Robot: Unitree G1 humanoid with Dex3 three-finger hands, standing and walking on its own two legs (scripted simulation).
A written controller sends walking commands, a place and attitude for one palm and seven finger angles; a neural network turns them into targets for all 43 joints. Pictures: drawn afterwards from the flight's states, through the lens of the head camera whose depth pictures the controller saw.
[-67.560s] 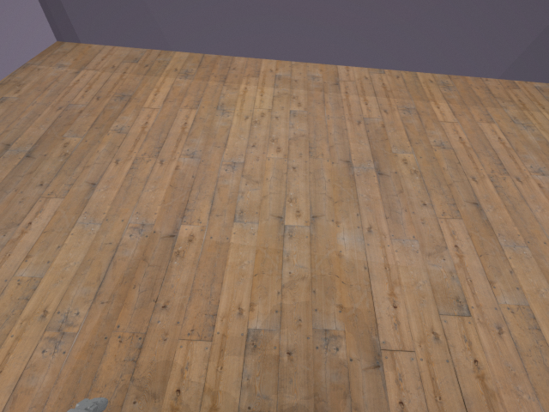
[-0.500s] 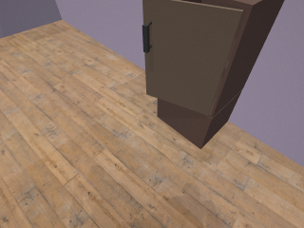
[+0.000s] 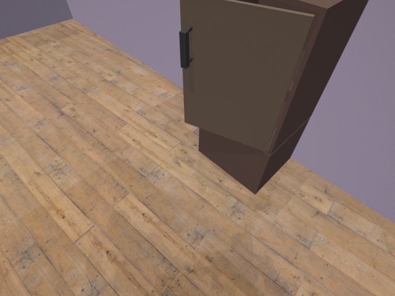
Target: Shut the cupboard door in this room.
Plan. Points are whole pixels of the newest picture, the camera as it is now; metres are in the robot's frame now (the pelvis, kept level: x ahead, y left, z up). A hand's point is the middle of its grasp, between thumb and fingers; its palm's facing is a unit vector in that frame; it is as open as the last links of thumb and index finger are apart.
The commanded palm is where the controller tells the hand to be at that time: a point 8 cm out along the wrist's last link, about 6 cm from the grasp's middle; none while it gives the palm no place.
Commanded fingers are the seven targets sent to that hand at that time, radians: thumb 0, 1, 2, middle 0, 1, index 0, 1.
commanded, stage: look to check the result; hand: left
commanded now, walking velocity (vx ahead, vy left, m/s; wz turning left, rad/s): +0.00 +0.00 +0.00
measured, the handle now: (187, 47) +0.92 +0.08 +0.05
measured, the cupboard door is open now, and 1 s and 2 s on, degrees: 18 18 18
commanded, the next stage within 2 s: walk to a spot facing it in 0.36 s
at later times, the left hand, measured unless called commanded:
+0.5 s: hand out of the picture +0.08 +0.23 -0.16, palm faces +0.00 -0.95 -0.31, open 7.4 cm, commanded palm none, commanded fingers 0.00 0.90 0.90 -0.20 -0.30 -0.20 -0.30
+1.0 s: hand out of the picture +0.00 +0.23 -0.19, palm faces +0.25 -0.94 -0.25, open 7.4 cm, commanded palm none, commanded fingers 0.00 0.90 0.90 -0.20 -0.30 -0.20 -0.30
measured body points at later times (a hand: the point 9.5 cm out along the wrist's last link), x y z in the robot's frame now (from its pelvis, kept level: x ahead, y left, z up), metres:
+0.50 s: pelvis +0.02 -0.01 +0.00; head +0.03 -0.01 +0.45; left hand +0.08 +0.28 -0.14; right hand +0.09 -0.29 -0.14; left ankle +0.02 +0.13 -0.75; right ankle -0.03 -0.11 -0.75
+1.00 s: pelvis -0.01 +0.01 -0.02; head +0.04 +0.03 +0.43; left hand -0.01 +0.27 -0.17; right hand +0.07 -0.21 -0.17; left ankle +0.02 +0.13 -0.75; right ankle -0.01 -0.12 -0.69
